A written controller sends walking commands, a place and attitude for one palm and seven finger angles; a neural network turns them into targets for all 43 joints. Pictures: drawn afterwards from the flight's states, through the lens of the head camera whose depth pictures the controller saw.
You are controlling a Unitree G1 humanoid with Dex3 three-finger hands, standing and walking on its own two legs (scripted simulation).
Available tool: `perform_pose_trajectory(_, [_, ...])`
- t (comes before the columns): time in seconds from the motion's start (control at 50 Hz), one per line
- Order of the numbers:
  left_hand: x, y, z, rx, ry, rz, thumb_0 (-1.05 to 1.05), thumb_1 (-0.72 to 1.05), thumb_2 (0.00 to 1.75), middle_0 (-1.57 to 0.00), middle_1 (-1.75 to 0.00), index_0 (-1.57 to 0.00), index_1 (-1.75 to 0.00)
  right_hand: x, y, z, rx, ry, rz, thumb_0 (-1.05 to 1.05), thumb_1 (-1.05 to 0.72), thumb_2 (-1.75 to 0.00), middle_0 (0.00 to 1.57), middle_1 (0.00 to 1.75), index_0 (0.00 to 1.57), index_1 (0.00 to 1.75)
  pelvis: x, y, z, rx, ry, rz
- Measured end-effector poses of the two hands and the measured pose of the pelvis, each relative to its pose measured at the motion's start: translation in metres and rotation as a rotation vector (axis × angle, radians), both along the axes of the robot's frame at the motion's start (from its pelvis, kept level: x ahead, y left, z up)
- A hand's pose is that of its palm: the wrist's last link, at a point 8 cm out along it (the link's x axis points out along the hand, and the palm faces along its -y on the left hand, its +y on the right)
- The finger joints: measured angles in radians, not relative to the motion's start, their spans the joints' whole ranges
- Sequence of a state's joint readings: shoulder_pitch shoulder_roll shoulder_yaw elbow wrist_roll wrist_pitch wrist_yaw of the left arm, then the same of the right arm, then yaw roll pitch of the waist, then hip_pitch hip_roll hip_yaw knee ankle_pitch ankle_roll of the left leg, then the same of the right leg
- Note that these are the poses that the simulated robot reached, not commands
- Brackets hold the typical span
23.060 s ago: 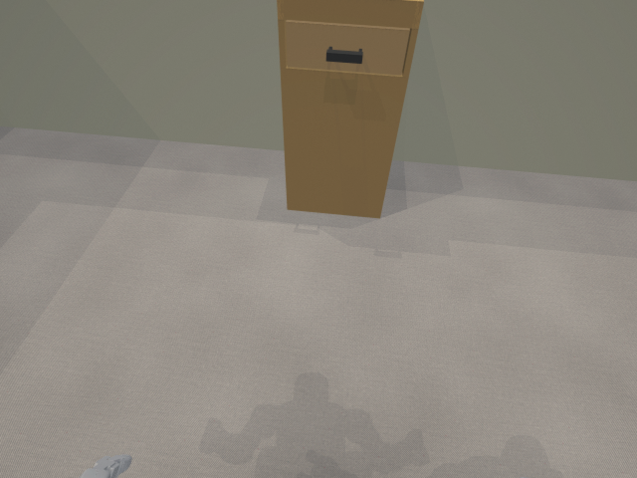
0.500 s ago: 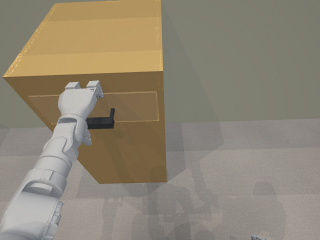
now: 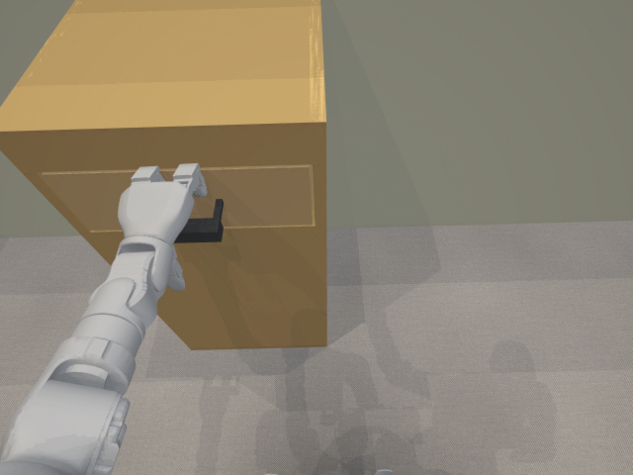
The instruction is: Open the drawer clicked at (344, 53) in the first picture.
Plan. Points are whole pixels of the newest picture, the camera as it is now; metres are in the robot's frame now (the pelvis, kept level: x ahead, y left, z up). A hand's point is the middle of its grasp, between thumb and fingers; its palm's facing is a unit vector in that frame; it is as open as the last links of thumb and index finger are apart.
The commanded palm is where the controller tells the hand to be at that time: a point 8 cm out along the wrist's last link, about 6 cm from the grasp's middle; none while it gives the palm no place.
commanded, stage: lower the fingers behind the handle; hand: left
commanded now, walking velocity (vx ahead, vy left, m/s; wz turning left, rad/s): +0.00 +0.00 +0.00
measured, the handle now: (185, 218) +0.47 +0.22 +0.00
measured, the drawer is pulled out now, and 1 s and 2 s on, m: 0.00 0.00 0.00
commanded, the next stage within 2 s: close the thumb around the handle in 1.10 s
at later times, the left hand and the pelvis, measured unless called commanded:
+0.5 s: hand (184, 253) +0.42 +0.22 -0.02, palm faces -0.07 -0.03 -1.00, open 13.8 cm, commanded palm +0.41 +0.22 +0.04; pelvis -0.01 +0.00 -0.01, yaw +0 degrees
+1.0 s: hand (183, 254) +0.42 +0.22 -0.02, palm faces -0.06 -0.04 -1.00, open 13.8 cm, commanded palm +0.40 +0.22 +0.03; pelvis -0.01 +0.00 -0.01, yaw -1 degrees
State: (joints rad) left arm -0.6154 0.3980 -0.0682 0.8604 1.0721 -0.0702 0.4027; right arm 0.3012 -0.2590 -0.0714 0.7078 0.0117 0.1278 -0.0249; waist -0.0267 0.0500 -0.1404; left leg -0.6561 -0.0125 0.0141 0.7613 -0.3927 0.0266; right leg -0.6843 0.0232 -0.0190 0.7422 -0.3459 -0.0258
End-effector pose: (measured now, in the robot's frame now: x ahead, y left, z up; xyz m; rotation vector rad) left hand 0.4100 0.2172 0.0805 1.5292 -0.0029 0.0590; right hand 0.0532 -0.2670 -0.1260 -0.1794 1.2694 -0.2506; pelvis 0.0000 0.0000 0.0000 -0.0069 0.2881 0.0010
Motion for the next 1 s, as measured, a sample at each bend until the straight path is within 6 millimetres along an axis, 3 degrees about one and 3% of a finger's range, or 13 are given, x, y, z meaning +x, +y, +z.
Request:
perform_pose_trajectory(0.16, [0.0, -0.003, 0.0, 0.035, 0.087, 0.054, 0.0, -0.49, 0.3, -0.34, -1.22, -0.32, -1.26, 0.005, 0.013, 0.006, 0.028, -0.054, -0.008, 0.01, -0.9, -0.89, 0.2, 0.3, 0.2, 0.3, -0.004, -0.001, 0.004, 0.003, -0.032, -0.008])
perform_pose_trajectory(0.22, [-0.004, 0.001, -0.012, 0.039, 0.161, 0.061, 0.0, -0.49, 0.3, -0.33, -1.21, -0.31, -1.24, 0.005, 0.011, 0.01, 0.015, -0.076, -0.011, 0.01, -0.9, -0.89, 0.2, 0.3, 0.21, 0.3, -0.007, -0.001, 0.004, 0.003, -0.036, -0.01])
perform_pose_trajectory(0.32, [-0.007, 0.002, -0.015, 0.022, 0.135, -0.007, 0.0, -0.49, 0.3, -0.3, -1.23, -0.31, -1.22, -0.001, 0.004, 0.009, -0.025, -0.067, 0.007, 0.01, -0.9, -0.89, 0.2, 0.3, 0.21, 0.3, -0.012, -0.001, -0.001, 0.001, -0.021, 0.0])
perform_pose_trajectory(0.5, [-0.004, 0.0, -0.05, 0.009, 0.113, -0.022, 0.0, -0.49, 0.3, -0.31, -1.22, -0.32, -1.2, -0.02, -0.005, -0.004, -0.05, 0.007, -0.003, 0.01, -0.9, -0.89, 0.2, 0.3, 0.2, 0.3, -0.014, 0.0, -0.014, -0.005, 0.047, 0.0])
perform_pose_trajectory(0.7, [0.002, -0.003, -0.048, 0.013, 0.052, 0.023, 0.0, -0.49, 0.3, -0.34, -1.23, -0.35, -1.25, -0.032, 0.006, -0.016, -0.002, 0.066, -0.026, 0.01, -0.9, -0.89, 0.2, 0.3, 0.2, 0.3, -0.008, 0.002, -0.017, -0.008, 0.061, -0.008])
perform_pose_trajectory(1.0, [-0.008, 0.0, -0.047, -0.002, 0.103, 0.003, 0.0, -0.49, 0.3, -0.31, -1.2, -0.32, -1.21, -0.013, 0.001, -0.006, -0.021, -0.005, -0.024, 0.01, -0.9, -0.89, 0.2, 0.3, 0.2, 0.3, -0.006, 0.0, -0.012, -0.004, 0.039, -0.016])
